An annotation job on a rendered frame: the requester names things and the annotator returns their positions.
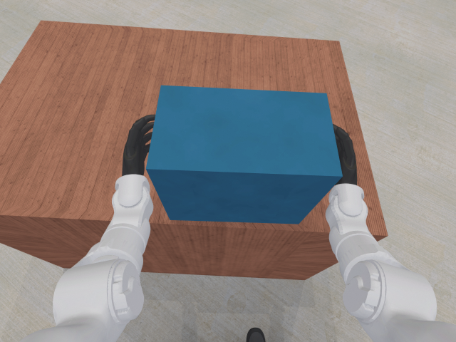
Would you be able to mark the right robot upper arm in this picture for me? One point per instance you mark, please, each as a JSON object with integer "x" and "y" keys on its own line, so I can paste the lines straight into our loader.
{"x": 394, "y": 304}

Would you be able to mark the right robot foot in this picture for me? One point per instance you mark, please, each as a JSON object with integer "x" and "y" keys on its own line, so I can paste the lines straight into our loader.
{"x": 255, "y": 335}

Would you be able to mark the robot left forearm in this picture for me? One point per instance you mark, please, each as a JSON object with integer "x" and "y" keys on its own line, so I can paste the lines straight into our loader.
{"x": 129, "y": 230}

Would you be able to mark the carton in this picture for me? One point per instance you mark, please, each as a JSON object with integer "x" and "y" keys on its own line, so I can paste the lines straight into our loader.
{"x": 239, "y": 155}

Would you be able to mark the pedestal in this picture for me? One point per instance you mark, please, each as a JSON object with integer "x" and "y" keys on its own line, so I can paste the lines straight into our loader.
{"x": 66, "y": 107}

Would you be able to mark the robot right hand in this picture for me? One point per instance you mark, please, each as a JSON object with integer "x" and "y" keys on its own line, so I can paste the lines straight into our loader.
{"x": 346, "y": 155}

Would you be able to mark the robot right forearm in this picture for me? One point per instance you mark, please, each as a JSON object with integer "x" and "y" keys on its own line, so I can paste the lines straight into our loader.
{"x": 349, "y": 236}

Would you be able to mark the left robot upper arm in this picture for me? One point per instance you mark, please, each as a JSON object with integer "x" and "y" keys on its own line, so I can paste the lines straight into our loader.
{"x": 94, "y": 303}

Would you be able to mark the robot left hand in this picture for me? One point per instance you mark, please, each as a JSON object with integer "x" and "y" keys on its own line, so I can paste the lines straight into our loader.
{"x": 135, "y": 150}

